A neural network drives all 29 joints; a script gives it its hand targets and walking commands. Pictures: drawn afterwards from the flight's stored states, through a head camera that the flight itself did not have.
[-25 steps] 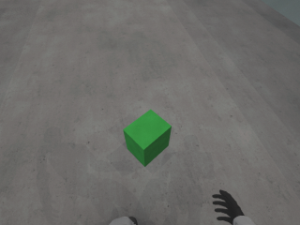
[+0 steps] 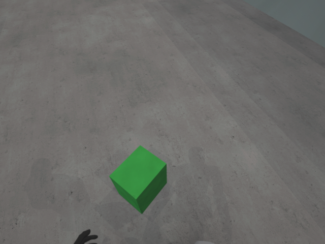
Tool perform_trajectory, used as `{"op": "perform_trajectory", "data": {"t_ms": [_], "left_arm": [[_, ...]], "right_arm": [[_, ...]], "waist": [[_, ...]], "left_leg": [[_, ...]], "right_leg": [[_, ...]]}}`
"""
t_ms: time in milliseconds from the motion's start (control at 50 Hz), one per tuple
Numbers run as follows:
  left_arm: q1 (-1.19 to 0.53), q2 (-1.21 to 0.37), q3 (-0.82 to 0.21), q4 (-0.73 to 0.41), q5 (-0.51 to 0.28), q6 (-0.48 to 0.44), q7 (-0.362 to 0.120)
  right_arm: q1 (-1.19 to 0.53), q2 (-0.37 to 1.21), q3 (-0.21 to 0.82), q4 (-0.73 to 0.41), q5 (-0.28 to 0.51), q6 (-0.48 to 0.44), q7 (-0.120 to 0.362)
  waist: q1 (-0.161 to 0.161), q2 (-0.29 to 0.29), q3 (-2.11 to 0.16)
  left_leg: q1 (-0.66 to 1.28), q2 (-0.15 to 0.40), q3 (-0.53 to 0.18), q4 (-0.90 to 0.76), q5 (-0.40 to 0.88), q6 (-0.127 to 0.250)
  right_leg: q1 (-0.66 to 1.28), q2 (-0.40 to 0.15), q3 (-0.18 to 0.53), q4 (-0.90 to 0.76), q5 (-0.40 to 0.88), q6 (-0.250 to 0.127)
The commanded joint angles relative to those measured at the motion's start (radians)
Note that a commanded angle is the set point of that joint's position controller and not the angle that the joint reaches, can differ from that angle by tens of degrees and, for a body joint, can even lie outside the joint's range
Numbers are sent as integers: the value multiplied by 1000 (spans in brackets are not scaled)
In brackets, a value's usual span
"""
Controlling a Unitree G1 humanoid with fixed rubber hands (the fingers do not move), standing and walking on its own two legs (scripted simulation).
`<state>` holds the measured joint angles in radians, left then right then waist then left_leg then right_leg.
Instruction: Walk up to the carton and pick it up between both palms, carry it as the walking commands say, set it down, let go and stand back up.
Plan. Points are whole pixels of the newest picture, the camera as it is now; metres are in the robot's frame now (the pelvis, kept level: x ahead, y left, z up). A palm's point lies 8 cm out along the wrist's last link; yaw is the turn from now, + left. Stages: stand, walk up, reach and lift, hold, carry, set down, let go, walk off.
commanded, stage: walk up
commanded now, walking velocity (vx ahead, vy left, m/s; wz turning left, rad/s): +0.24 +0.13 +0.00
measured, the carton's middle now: (141, 179) +0.55 +0.12 -0.63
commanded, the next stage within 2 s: none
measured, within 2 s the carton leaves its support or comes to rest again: neither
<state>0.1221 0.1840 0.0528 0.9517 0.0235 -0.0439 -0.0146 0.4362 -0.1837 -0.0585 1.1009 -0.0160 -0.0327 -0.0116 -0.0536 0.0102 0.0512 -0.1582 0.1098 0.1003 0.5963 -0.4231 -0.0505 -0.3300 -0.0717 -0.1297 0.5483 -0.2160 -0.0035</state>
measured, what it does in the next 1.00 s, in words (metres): walks ahead: left foot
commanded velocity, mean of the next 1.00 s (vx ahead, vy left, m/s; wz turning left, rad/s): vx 0.04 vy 0.06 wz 0.01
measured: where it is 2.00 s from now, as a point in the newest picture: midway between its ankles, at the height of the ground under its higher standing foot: outside the picture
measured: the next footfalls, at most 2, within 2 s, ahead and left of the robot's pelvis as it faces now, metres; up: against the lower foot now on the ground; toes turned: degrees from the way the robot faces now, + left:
left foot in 0.40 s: +0.15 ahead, +0.16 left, +0.00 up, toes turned +5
right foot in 1.30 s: +0.13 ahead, -0.07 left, +0.00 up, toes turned +10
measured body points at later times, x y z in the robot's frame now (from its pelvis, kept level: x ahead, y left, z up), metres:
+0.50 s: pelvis +0.07 +0.03 +0.01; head +0.08 +0.04 +0.46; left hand +0.06 +0.26 -0.16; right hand +0.16 -0.20 -0.13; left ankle +0.11 +0.14 -0.73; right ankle +0.06 -0.10 -0.73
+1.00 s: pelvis +0.08 +0.07 +0.01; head +0.10 +0.09 +0.46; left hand +0.10 +0.32 -0.15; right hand +0.09 -0.17 -0.13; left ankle +0.11 +0.15 -0.73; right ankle +0.05 -0.08 -0.71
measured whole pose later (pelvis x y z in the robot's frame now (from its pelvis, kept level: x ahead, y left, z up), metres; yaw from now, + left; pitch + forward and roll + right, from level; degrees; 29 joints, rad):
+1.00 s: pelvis +0.08 +0.07 +0.01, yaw +0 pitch -1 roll -1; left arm 0.24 0.21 0.05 1.11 0.01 0.05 0.03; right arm 0.30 -0.17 -0.03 1.04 -0.01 -0.02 -0.03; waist -0.01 -0.03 0.03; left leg -0.21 -0.01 0.09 0.41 -0.19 0.06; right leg -0.22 -0.05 -0.02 0.61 -0.42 0.01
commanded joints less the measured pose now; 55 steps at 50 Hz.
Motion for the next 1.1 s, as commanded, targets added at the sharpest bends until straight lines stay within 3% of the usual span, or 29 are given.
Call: {"op": "perform_trajectory", "data": {"t_ms": [0, 20, 40, 80, 180, 200, 220, 260, 300, 340, 360, 380, 400, 420, 460, 520, 640, 680, 760, 800, 820, 840, 860, 900, 960, 980, 1000, 1040, 1080], "left_arm": [[339, 305, 74, 48, -12, -2, 27], [283, 269, 61, 48, -20, 2, 40], [232, 201, 48, 46, -10, -2, 39], [184, 116, 26, 50, -3, -14, 31], [278, 107, 17, 86, 5, -35, 36], [229, 98, 12, 61, -1, -34, 44], [199, 71, -8, 76, -9, -35, 39], [218, 97, 4, 84, -11, -18, 39], [251, 111, 9, 89, -7, -2, 39], [222, 123, 14, 85, -18, 16, 45], [225, 111, 15, 82, -22, 25, 47], [239, 83, 12, 71, -24, 28, 47], [284, 31, 4, 58, -26, 33, 48], [273, 27, 1, 76, -42, 52, 58], [283, 40, 0, 118, -29, 67, 55], [275, 41, -6, 138, -22, 59, 44], [174, 84, -4, 120, -10, 34, 49], [173, 134, 15, 108, -9, 40, 64], [179, 183, 45, 110, -6, 70, 81], [101, 176, 43, 84, -5, 75, 73], [50, 110, 26, 71, -2, 75, 57], [133, 8, 2, 111, -3, 80, 44], [181, 23, 1, 131, -6, 93, 51], [186, 53, 4, 146, -14, 106, 46], [217, 50, 4, 168, -16, 91, 42], [216, 80, 5, 138, -5, 79, 50], [96, 127, 31, 54, 2, 69, 66], [104, 102, 24, 39, -1, 65, 75], [103, 91, 16, 17, -9, 57, 78]], "right_arm": [[12, -80, -16, -71, -25, 16, -5], [-24, -97, -26, -69, -27, 27, 3], [-30, -77, -18, -58, -16, 30, 12], [-2, -52, -19, -37, -6, 40, 29], [-117, -40, -16, -84, -14, 62, 37], [-131, -44, -17, -96, -2, 69, 25], [-142, -3, 1, -92, 18, 67, 17], [-197, -18, 4, -112, 22, 70, 3], [-205, -24, 5, -112, 18, 72, -5], [-188, -29, 3, -108, 14, 58, -12], [-170, -64, -4, -102, 6, 46, -17], [-139, -137, -18, -100, -5, 33, -23], [-160, -190, -18, -119, 7, 27, -23], [-196, -162, -12, -116, 29, 35, -26], [-256, -96, 9, -112, 18, 38, -31], [-264, -84, 10, -102, 15, 35, -28], [-187, -107, -10, -68, 15, 28, -26], [-173, -143, -30, -80, 8, 39, -22], [-154, -84, -16, -124, -9, 59, -2], [-112, -69, -11, -134, -10, 60, 5], [-69, -32, 9, -119, -2, 46, 2], [-68, -87, 7, -128, -13, 19, -2], [-36, -176, -5, -115, 2, 6, -8], [-113, -141, 11, -111, 6, 0, -17], [-161, -101, 27, -106, 10, 1, -25], [-151, -93, -7, -82, 21, 15, -38], [-149, -147, -35, -120, 21, 32, -27], [-135, -153, -54, -129, 9, 39, -26], [-149, -140, -59, -144, 4, 42, -22]], "waist": [[145, -194, -80], [114, -84, -12], [84, -90, 14], [48, -198, 8], [65, -196, -6], [46, -203, 15], [20, -263, -23], [46, -310, -56], [62, -242, -78], [39, -168, -77], [35, -111, -67], [40, -12, -89], [89, 149, -110], [72, 244, -106], [86, 173, -19], [86, 106, 1], [66, 18, -6], [69, -5, -8], [87, -244, 11], [52, -227, 21], [14, -191, 8], [27, 27, 12], [28, 181, -7], [72, 95, 30], [81, 118, -14], [69, 111, -15], [38, 154, 20], [26, 122, -56], [31, 108, -82]], "left_leg": [[-432, -43, -75, 461, -207, 12], [-438, -6, -112, 513, -97, 6], [-398, 20, -118, 495, 5, 8], [-333, 18, -100, 467, 111, 12], [-363, -17, -66, 396, 217, -16], [-323, -49, -74, 345, 199, -3], [-207, -71, -69, 209, 172, 9], [-192, -102, -17, 137, 157, 10], [-150, -96, -28, 62, 161, 21], [-35, -85, -31, -128, 284, 36], [44, -61, -63, -220, 380, 35], [125, 49, -150, -225, 553, 46], [130, 185, -263, -216, 775, 89], [-13, 177, -260, -282, 626, 173], [-57, 121, -257, -354, 344, 146], [-61, 52, -210, -368, 224, 97], [6, -14, -120, -287, 336, 66], [-29, -35, -84, -208, 348, 62], [-163, -76, -50, 40, 128, 33], [-108, -61, -65, 36, 81, 39], [33, -45, -100, -162, 201, 52], [53, 106, -315, -375, 288, 58], [-22, 204, -447, -410, 271, 120], [-59, 171, -391, -409, 288, 157], [-26, 118, -288, -404, 293, 147], [-9, 155, -298, -373, 299, 137], [-7, 148, -460, -346, 380, 170], [67, 184, -461, -302, 455, 244], [39, 161, -439, -284, 437, 251]], "right_leg": [[348, -501, 695, -396, -49, -146], [278, -471, 596, -372, 30, -134], [214, -392, 440, -349, 118, -112], [163, -261, 252, -344, 159, -62], [193, -238, 156, -293, 442, -77], [174, -221, 110, -214, 803, -81], [140, -137, 21, -194, 870, -81], [191, -136, 26, -179, 811, -117], [192, -182, 76, -167, 687, -139], [134, -194, 107, -145, 422, -118], [80, -179, 126, -130, 269, -77], [18, -145, 113, -87, 100, -28], [-4, -75, 56, -12, -158, 10], [94, -15, 38, -2, -216, 25], [95, -5, 48, -44, -142, 27], [150, -32, 79, -178, -9, 33], [149, -79, 92, -230, 58, 18], [137, -130, 128, -201, 52, -2], [96, -315, 290, -246, 53, -121], [12, -298, 251, -233, 45, -120], [-54, -177, 143, -188, -36, -48], [-63, -6, 17, -33, -162, 23], [7, -1, 84, 38, -279, 27], [51, -2, 146, 85, -274, 6], [87, 20, 136, 70, -186, 3], [12, 18, 81, 122, -198, 27], [-93, 57, 87, 210, -283, 47], [-195, 37, 123, 365, -296, 66], [-187, 26, 127, 373, -253, 69]]}}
